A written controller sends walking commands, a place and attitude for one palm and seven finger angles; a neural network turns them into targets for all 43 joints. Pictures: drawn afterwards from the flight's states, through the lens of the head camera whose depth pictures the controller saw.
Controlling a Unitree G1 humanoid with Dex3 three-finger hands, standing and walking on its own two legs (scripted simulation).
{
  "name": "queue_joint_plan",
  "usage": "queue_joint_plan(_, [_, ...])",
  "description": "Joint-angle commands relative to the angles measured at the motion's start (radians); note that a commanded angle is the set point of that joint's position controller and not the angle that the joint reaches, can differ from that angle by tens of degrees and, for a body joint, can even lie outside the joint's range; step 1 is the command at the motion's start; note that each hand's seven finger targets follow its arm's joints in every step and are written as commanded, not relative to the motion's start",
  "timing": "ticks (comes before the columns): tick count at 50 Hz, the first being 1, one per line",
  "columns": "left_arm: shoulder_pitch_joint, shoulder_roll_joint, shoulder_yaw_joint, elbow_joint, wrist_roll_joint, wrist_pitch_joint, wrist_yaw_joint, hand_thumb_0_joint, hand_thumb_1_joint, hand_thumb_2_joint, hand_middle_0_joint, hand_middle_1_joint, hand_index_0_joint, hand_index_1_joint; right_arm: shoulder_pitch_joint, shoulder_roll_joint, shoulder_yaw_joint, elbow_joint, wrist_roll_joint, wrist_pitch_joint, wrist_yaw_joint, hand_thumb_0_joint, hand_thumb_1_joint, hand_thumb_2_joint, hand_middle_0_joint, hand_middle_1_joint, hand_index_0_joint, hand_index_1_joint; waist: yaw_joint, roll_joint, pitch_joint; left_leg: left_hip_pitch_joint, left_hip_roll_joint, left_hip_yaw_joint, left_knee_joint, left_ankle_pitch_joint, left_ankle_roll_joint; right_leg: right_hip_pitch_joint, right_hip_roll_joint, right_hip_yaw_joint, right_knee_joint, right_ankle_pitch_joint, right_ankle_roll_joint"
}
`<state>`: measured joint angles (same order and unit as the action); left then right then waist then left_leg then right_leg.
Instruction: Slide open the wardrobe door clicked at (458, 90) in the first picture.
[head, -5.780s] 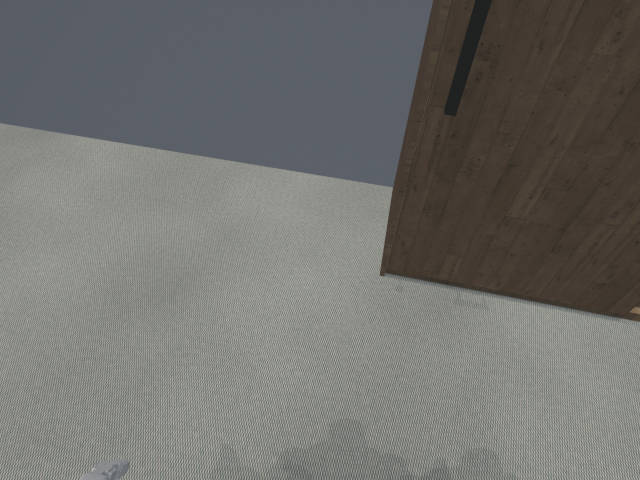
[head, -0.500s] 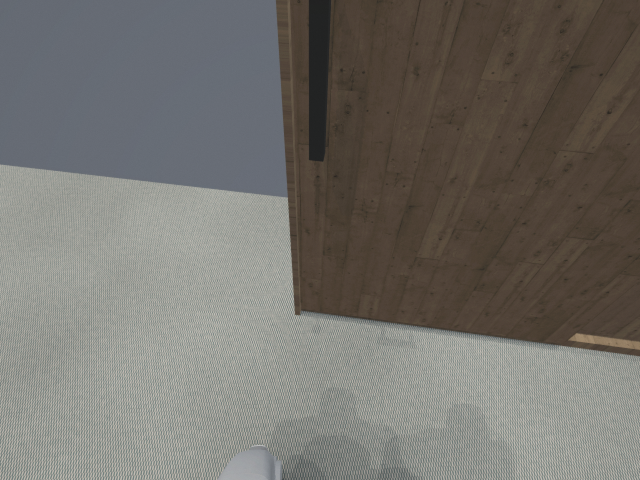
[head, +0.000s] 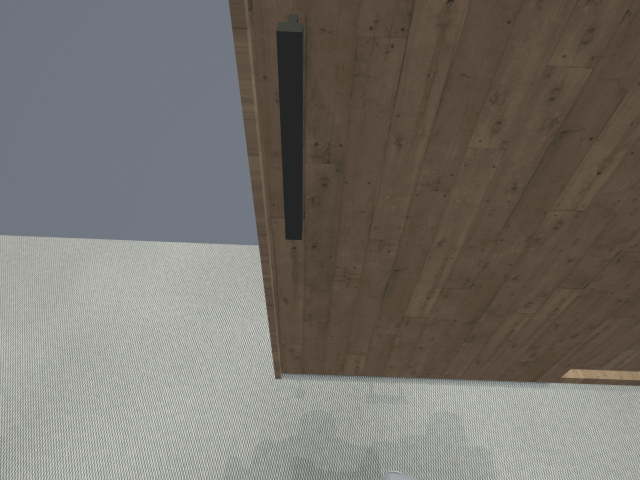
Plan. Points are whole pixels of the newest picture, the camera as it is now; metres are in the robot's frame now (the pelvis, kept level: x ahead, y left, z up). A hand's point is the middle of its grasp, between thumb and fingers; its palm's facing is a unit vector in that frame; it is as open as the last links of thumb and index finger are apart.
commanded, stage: come to a stop and stand still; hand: left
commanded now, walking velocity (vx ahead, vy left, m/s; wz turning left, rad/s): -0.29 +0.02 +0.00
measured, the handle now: (293, 144) +0.53 +0.06 +0.15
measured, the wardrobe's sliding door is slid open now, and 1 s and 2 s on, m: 0.00 0.00 0.00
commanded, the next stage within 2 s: look again from close up in 1.54 s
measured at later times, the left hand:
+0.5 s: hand out of the picture +0.08 +0.22 -0.20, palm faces +0.10 -0.97 -0.21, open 7.3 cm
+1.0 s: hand out of the picture +0.01 +0.19 -0.18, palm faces +0.01 -0.98 -0.19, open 7.4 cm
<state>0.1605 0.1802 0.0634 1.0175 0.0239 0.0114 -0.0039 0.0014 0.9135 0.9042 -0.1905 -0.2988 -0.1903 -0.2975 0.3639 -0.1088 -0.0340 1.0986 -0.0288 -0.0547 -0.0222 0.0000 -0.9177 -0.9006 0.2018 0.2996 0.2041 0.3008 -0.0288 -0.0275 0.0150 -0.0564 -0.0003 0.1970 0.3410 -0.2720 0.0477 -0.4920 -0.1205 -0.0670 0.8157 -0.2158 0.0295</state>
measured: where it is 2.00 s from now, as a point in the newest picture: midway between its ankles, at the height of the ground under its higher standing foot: outside the picture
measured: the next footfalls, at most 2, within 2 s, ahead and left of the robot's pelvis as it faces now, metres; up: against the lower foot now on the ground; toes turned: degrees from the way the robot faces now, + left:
right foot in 0.10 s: +0.14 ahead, -0.15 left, +0.00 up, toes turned -8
left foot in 0.48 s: +0.03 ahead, +0.09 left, +0.00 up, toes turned +4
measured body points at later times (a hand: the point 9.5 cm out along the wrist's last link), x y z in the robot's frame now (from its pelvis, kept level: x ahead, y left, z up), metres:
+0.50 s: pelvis +0.01 +0.02 -0.03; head +0.03 +0.04 +0.42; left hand +0.08 +0.27 -0.18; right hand +0.10 -0.23 -0.16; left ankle +0.01 +0.12 -0.75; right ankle +0.10 -0.14 -0.74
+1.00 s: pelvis -0.01 +0.01 +0.00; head +0.01 +0.01 +0.45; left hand +0.01 +0.24 -0.16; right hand -0.05 -0.22 -0.15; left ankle +0.01 +0.12 -0.74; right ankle -0.04 -0.13 -0.72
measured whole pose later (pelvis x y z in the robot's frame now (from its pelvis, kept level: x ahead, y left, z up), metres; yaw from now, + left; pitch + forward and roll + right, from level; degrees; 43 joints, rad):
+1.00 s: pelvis -0.01 +0.01 +0.00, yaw +0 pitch +0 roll +0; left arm 0.25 0.18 0.05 1.10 0.01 0.05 0.01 0.01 0.91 0.90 -0.19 -0.30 -0.19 -0.30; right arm 0.34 -0.14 -0.04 1.11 -0.02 0.01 -0.04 0.00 -0.91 -0.90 0.20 0.30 0.21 0.30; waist -0.04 -0.01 0.04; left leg -0.21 0.04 0.08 0.38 -0.18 0.01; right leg -0.24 -0.04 -0.03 0.62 -0.38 0.04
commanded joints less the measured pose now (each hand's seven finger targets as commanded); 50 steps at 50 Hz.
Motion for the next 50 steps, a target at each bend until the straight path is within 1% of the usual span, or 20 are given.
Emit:
queue_joint_plan(1, [-0.010, 0.002, -0.017, -0.054, -0.002, -0.022, 0.008, 0.000, 0.900, 0.900, -0.200, -0.300, -0.200, -0.300, 0.069, -0.137, -0.021, -0.007, -0.004, 0.001, -0.013, 0.000, -0.900, -0.900, 0.200, 0.300, 0.200, 0.300, -0.005, 0.127, 0.102, -0.048, 0.286, -0.158, -0.018, 0.581, 0.093, 0.071, 0.035, -0.028, -0.194, -0.040, -0.014])
queue_joint_plan(3, [0.116, 0.017, -0.017, -0.009, -0.003, -0.036, 0.017, 0.000, 0.900, 0.900, -0.200, -0.300, -0.200, -0.300, 0.054, -0.138, -0.018, 0.000, 0.005, 0.006, -0.016, 0.000, -0.900, -0.900, 0.200, 0.300, 0.200, 0.300, 0.055, 0.091, 0.001, -0.037, 0.223, -0.109, 0.130, 0.607, 0.026, 0.271, 0.056, -0.037, -0.388, 0.190, -0.010])
queue_joint_plan(4, [0.178, 0.076, -0.009, 0.013, 0.000, -0.047, 0.027, 0.000, 0.900, 0.900, -0.200, -0.300, -0.200, -0.300, 0.074, -0.114, -0.015, 0.003, 0.017, 0.006, -0.012, 0.000, -0.900, -0.900, 0.200, 0.300, 0.200, 0.300, 0.067, 0.014, -0.082, -0.119, 0.180, -0.095, 0.207, 0.470, -0.018, 0.443, -0.009, 0.030, -0.391, 0.495, -0.023])
queue_joint_plan(5, [0.210, 0.138, 0.000, 0.028, -0.002, -0.053, 0.039, 0.000, 0.900, 0.900, -0.200, -0.300, -0.200, -0.300, 0.095, -0.080, -0.012, -0.003, 0.028, 0.010, -0.009, 0.000, -0.900, -0.900, 0.200, 0.300, 0.200, 0.300, 0.059, -0.094, -0.160, -0.256, 0.112, -0.065, 0.292, 0.148, -0.061, 0.604, -0.177, 0.189, -0.312, 0.928, -0.098])
queue_joint_plan(6, [0.220, 0.181, 0.002, 0.025, -0.007, -0.050, 0.043, 0.000, 0.900, 0.900, -0.200, -0.300, -0.200, -0.300, 0.114, -0.073, -0.015, -0.010, 0.037, 0.027, -0.012, 0.000, -0.900, -0.900, 0.200, 0.300, 0.200, 0.300, 0.052, -0.123, -0.179, -0.273, 0.055, -0.087, 0.407, -0.273, -0.083, 0.598, -0.305, 0.222, -0.313, 1.202, -0.202])
queue_joint_plan(7, [0.200, 0.184, 0.006, 0.017, -0.005, -0.044, 0.048, 0.000, 0.900, 0.900, -0.200, -0.300, -0.200, -0.300, 0.091, -0.071, -0.024, -0.015, 0.037, 0.043, -0.019, 0.000, -0.900, -0.900, 0.200, 0.300, 0.200, 0.300, 0.055, -0.102, -0.158, -0.291, 0.044, -0.118, 0.517, -0.361, -0.083, 0.560, -0.323, 0.197, -0.327, 1.231, -0.250])
queue_joint_plan(9, [0.153, 0.162, 0.013, 0.007, -0.002, -0.035, 0.059, 0.000, 0.900, 0.900, -0.200, -0.300, -0.200, -0.300, 0.033, -0.079, -0.027, -0.026, 0.034, 0.067, -0.021, 0.000, -0.900, -0.900, 0.200, 0.300, 0.200, 0.300, 0.071, -0.169, -0.137, -0.342, 0.044, -0.178, 0.691, -0.369, -0.083, 0.489, -0.301, 0.215, -0.350, 1.118, -0.270])
queue_joint_plan(13, [0.052, 0.153, 0.031, -0.046, 0.005, -0.011, 0.068, 0.000, 0.900, 0.900, -0.200, -0.300, -0.200, -0.300, -0.007, -0.077, -0.042, -0.049, 0.024, 0.101, -0.009, 0.000, -0.900, -0.900, 0.200, 0.300, 0.200, 0.300, 0.045, -0.055, -0.105, -0.371, 0.036, -0.205, 0.771, -0.275, -0.098, 0.366, -0.268, 0.132, -0.393, 0.837, -0.231])
queue_joint_plan(21, [-0.036, 0.167, 0.036, -0.090, 0.016, 0.012, 0.052, 0.000, 0.900, 0.900, -0.200, -0.300, -0.200, -0.300, 0.016, -0.090, -0.042, -0.098, 0.018, 0.088, 0.009, 0.000, -0.900, -0.900, 0.200, 0.300, 0.200, 0.300, 0.002, -0.176, -0.095, -0.170, 0.035, -0.148, 0.357, -0.099, -0.090, 0.169, -0.179, 0.107, -0.413, 0.158, -0.152])
queue_joint_plan(22, [-0.040, 0.160, 0.032, -0.091, 0.010, 0.019, 0.048, 0.000, 0.900, 0.900, -0.200, -0.300, -0.200, -0.300, 0.057, -0.097, -0.040, -0.088, 0.017, 0.079, 0.011, 0.000, -0.900, -0.900, 0.200, 0.300, 0.200, 0.300, -0.022, -0.141, -0.095, -0.080, 0.026, -0.132, 0.209, 0.019, -0.086, 0.109, -0.140, 0.088, -0.365, 0.018, -0.111])
queue_joint_plan(23, [-0.015, 0.116, 0.018, -0.096, -0.002, 0.028, 0.043, 0.000, 0.900, 0.900, -0.200, -0.300, -0.200, -0.300, 0.063, -0.146, -0.042, -0.088, 0.014, 0.067, 0.010, 0.000, -0.900, -0.900, 0.200, 0.300, 0.200, 0.300, -0.025, 0.033, -0.068, -0.043, 0.085, -0.223, 0.064, -0.003, -0.079, 0.021, -0.060, 0.049, -0.237, -0.148, -0.066])
queue_joint_plan(24, [0.024, 0.039, 0.004, -0.107, -0.013, 0.036, 0.039, 0.000, 0.900, 0.900, -0.200, -0.300, -0.200, -0.300, 0.024, -0.236, -0.058, -0.119, 0.004, 0.054, 0.007, 0.000, -0.900, -0.900, 0.200, 0.300, 0.200, 0.300, -0.016, 0.373, -0.012, -0.178, 0.316, -0.529, -0.131, -0.086, -0.035, -0.057, 0.073, -0.014, -0.043, -0.323, 0.005])
queue_joint_plan(25, [0.003, 0.059, 0.005, -0.104, -0.008, 0.044, 0.042, 0.000, 0.900, 0.900, -0.200, -0.300, -0.200, -0.300, -0.069, -0.268, -0.055, -0.158, -0.004, 0.060, 0.000, 0.000, -0.900, -0.900, 0.200, 0.300, 0.200, 0.300, -0.009, 0.354, 0.065, -0.397, 0.379, -0.604, -0.223, -0.223, 0.021, 0.028, 0.085, 0.095, 0.058, -0.310, 0.000])
queue_joint_plan(26, [0.024, 0.076, 0.011, -0.091, -0.006, 0.048, 0.035, 0.000, 0.900, 0.900, -0.200, -0.300, -0.200, -0.300, -0.149, -0.253, -0.042, -0.177, -0.008, 0.056, -0.009, 0.000, -0.900, -0.900, 0.200, 0.300, 0.200, 0.300, 0.026, 0.285, 0.101, -0.453, 0.376, -0.585, -0.264, -0.330, 0.044, 0.059, 0.058, 0.141, 0.113, -0.243, -0.003])
queue_joint_plan(28, [0.077, 0.094, 0.024, -0.040, 0.005, 0.049, 0.019, 0.000, 0.900, 0.900, -0.200, -0.300, -0.200, -0.300, -0.201, -0.222, -0.032, -0.173, -0.009, 0.051, -0.018, 0.000, -0.900, -0.900, 0.200, 0.300, 0.200, 0.300, 0.054, 0.214, 0.112, -0.378, 0.285, -0.481, -0.227, -0.321, 0.002, 0.010, 0.095, 0.146, 0.226, -0.137, 0.005])
queue_joint_plan(31, [0.131, 0.097, 0.020, 0.000, 0.003, 0.032, 0.007, 0.000, 0.900, 0.900, -0.200, -0.300, -0.200, -0.300, -0.147, -0.199, -0.027, -0.156, 0.004, 0.039, -0.024, 0.000, -0.900, -0.900, 0.200, 0.300, 0.200, 0.300, 0.042, 0.127, 0.079, -0.196, 0.242, -0.372, -0.192, -0.138, -0.004, -0.047, 0.098, 0.134, 0.251, -0.049, 0.020])
queue_joint_plan(37, [0.118, 0.093, 0.017, -0.010, 0.004, 0.031, 0.009, 0.000, 0.900, 0.900, -0.200, -0.300, -0.200, -0.300, 0.005, -0.197, -0.037, -0.099, 0.004, 0.031, -0.040, 0.000, -0.900, -0.900, 0.200, 0.300, 0.200, 0.300, -0.013, 0.140, 0.013, 0.024, 0.310, -0.386, -0.142, 0.170, 0.051, -0.072, 0.077, 0.135, 0.178, -0.104, 0.035])
queue_joint_plan(42, [0.114, 0.059, 0.000, 0.003, -0.004, 0.035, 0.008, 0.000, 0.900, 0.900, -0.200, -0.300, -0.200, -0.300, 0.030, -0.204, -0.037, -0.060, 0.003, 0.036, -0.043, 0.000, -0.900, -0.900, 0.200, 0.300, 0.200, 0.300, -0.022, 0.187, -0.028, 0.075, 0.312, -0.360, -0.094, 0.365, 0.089, 0.010, 0.068, 0.087, 0.038, -0.192, 0.031])
queue_joint_plan(47, [0.112, 0.017, -0.019, 0.029, -0.014, 0.021, 0.014, 0.000, 0.900, 0.900, -0.200, -0.300, -0.200, -0.300, 0.007, -0.198, -0.035, -0.025, 0.002, 0.046, -0.029, 0.000, -0.900, -0.900, 0.200, 0.300, 0.200, 0.300, -0.009, 0.216, -0.010, -0.064, 0.271, -0.346, -0.086, 0.261, 0.083, 0.188, 0.085, 0.032, -0.197, -0.208, 0.008])
queue_joint_plan(50, [0.190, 0.019, -0.021, 0.076, -0.014, 0.008, 0.024, 0.000, 0.900, 0.900, -0.200, -0.300, -0.200, -0.300, -0.012, -0.178, -0.034, -0.007, 0.013, 0.050, -0.021, 0.000, -0.900, -0.900, 0.200, 0.300, 0.200, 0.300, 0.036, 0.160, -0.002, -0.198, 0.212, -0.300, -0.041, 0.088, 0.026, 0.373, 0.088, 0.003, -0.421, 0.014, 0.001])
